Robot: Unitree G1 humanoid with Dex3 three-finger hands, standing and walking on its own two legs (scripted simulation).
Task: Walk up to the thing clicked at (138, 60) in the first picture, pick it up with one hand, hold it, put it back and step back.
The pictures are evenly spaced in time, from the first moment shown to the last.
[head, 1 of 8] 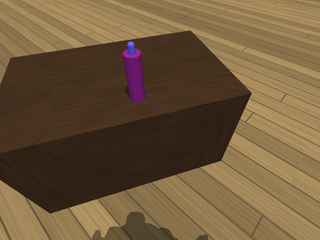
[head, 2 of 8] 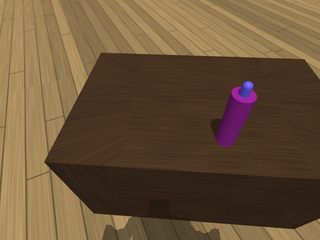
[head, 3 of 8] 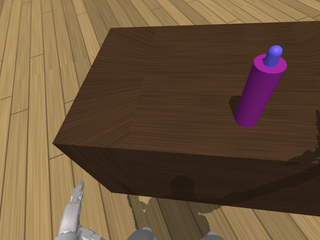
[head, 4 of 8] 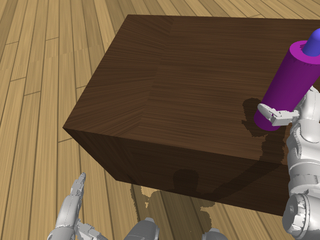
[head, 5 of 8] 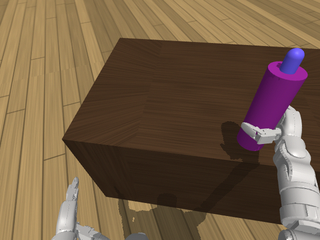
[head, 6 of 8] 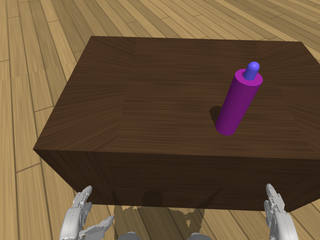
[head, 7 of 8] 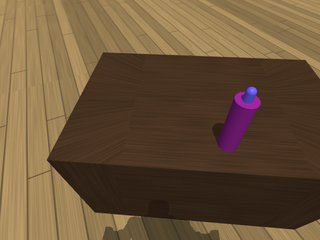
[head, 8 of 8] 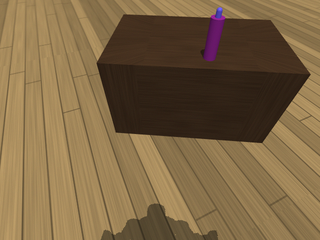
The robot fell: no
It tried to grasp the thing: yes
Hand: right
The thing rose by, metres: 0.22
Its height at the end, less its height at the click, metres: +0.00
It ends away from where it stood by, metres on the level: 0.03
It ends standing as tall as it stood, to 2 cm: yes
